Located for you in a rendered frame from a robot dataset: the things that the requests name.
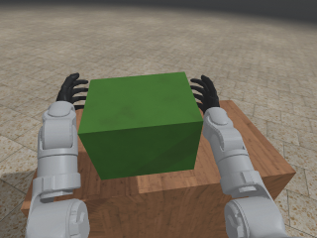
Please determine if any left robot forearm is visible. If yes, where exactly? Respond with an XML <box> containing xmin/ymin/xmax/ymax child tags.
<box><xmin>25</xmin><ymin>100</ymin><xmax>81</xmax><ymax>238</ymax></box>

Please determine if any right robot forearm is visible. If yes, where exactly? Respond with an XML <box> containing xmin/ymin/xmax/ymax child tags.
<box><xmin>202</xmin><ymin>107</ymin><xmax>286</xmax><ymax>232</ymax></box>

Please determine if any pedestal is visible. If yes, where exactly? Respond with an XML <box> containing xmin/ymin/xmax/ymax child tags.
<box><xmin>20</xmin><ymin>100</ymin><xmax>296</xmax><ymax>238</ymax></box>

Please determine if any right robot hand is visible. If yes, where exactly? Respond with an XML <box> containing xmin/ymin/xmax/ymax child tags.
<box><xmin>190</xmin><ymin>74</ymin><xmax>220</xmax><ymax>115</ymax></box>

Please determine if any robot left upper arm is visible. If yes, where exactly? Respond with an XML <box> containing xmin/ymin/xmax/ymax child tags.
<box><xmin>26</xmin><ymin>198</ymin><xmax>90</xmax><ymax>238</ymax></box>

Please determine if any left robot hand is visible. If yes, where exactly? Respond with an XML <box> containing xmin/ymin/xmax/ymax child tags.
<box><xmin>56</xmin><ymin>72</ymin><xmax>88</xmax><ymax>110</ymax></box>

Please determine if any robot right upper arm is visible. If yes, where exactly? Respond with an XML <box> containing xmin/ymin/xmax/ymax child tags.
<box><xmin>224</xmin><ymin>195</ymin><xmax>304</xmax><ymax>238</ymax></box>

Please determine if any carton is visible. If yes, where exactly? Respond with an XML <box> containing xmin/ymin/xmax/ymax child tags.
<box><xmin>77</xmin><ymin>71</ymin><xmax>204</xmax><ymax>180</ymax></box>

